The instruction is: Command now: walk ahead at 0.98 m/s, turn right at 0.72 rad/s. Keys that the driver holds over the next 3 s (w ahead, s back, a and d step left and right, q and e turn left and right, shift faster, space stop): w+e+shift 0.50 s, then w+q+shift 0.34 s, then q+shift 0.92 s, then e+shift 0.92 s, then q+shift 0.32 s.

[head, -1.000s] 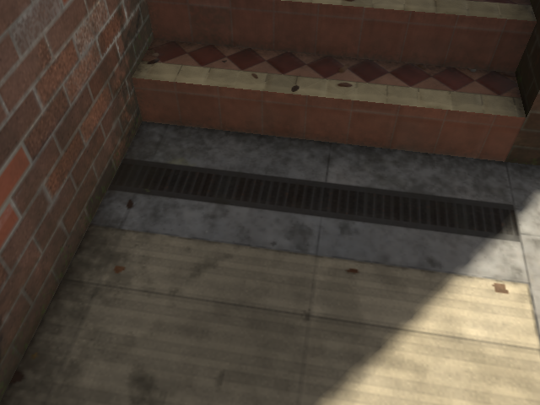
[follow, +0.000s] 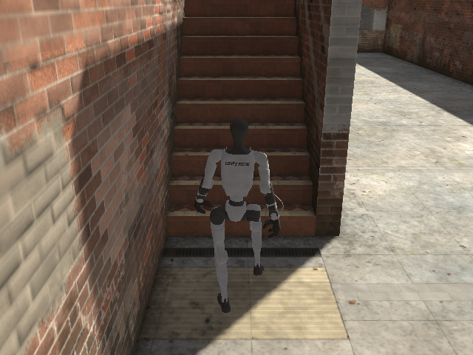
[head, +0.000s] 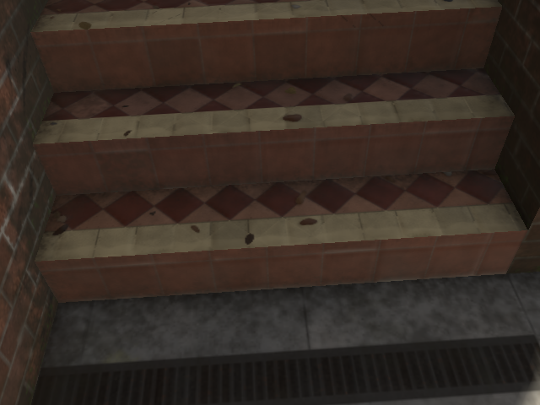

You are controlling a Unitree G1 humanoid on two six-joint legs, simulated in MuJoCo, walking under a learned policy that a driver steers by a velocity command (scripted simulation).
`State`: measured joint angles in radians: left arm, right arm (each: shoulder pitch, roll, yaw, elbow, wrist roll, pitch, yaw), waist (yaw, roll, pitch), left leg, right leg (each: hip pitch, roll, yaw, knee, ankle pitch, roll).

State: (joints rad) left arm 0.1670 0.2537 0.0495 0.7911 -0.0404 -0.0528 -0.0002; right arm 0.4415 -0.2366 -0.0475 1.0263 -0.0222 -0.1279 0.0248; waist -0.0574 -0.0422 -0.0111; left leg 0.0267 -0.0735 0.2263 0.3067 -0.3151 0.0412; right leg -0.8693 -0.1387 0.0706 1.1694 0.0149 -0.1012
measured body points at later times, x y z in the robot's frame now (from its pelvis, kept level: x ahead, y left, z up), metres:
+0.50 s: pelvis +0.43 -0.05 +0.01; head +0.44 -0.08 +0.46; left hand +0.54 +0.18 -0.11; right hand +0.62 -0.35 -0.02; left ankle +0.71 +0.07 -0.66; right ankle +0.35 -0.08 -0.73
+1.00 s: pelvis +0.81 -0.19 +0.02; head +0.87 -0.19 +0.46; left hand +1.15 -0.21 +0.02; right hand +0.62 -0.36 -0.10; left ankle +0.76 -0.02 -0.73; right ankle +0.78 -0.32 -0.53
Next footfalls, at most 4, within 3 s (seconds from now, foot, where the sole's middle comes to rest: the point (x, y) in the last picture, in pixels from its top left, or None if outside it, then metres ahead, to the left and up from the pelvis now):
0.20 right None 0.39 -0.09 -0.77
0.64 left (290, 321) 0.79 -0.05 -0.77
0.90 right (398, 263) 0.81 -0.32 -0.56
1.08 right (409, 333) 0.73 -0.36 -0.77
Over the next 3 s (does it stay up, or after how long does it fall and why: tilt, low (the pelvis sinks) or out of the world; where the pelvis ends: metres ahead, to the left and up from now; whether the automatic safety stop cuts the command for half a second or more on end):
stays up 0.85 -0.32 0.16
